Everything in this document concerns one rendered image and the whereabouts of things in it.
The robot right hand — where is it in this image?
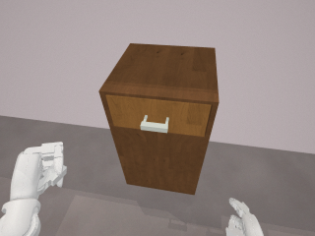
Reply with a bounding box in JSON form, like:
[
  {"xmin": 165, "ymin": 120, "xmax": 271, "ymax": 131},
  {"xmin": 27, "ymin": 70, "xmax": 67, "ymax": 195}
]
[{"xmin": 225, "ymin": 198, "xmax": 264, "ymax": 236}]

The robot left forearm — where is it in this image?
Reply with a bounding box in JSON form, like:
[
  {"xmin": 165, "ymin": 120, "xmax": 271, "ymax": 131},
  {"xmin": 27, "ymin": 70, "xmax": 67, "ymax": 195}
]
[{"xmin": 0, "ymin": 198, "xmax": 41, "ymax": 236}]

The handle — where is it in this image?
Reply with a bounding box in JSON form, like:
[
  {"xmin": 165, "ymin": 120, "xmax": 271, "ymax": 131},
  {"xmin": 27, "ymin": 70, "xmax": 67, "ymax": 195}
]
[{"xmin": 140, "ymin": 115, "xmax": 169, "ymax": 133}]

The drawer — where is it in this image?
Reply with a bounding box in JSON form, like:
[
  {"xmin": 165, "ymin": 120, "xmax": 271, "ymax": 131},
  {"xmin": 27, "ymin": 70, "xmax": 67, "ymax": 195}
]
[{"xmin": 106, "ymin": 94, "xmax": 212, "ymax": 137}]

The robot left hand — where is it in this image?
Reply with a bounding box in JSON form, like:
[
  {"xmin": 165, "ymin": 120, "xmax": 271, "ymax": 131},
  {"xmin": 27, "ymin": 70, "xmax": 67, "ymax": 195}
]
[{"xmin": 10, "ymin": 142, "xmax": 67, "ymax": 201}]

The cabinet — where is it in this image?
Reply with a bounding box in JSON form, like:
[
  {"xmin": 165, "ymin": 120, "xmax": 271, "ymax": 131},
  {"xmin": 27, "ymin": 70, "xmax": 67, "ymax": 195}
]
[{"xmin": 98, "ymin": 43, "xmax": 220, "ymax": 195}]

